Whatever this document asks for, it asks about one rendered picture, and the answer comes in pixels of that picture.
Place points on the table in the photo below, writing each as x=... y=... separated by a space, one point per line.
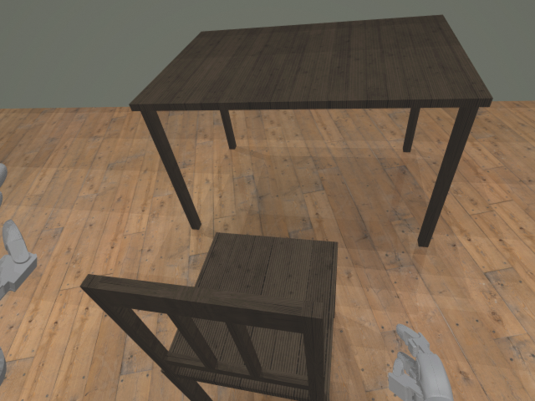
x=414 y=62

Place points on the robot right hand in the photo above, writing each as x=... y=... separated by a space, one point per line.
x=427 y=375

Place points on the robot left hand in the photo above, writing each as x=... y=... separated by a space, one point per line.
x=19 y=263

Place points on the chair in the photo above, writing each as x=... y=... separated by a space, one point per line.
x=260 y=317

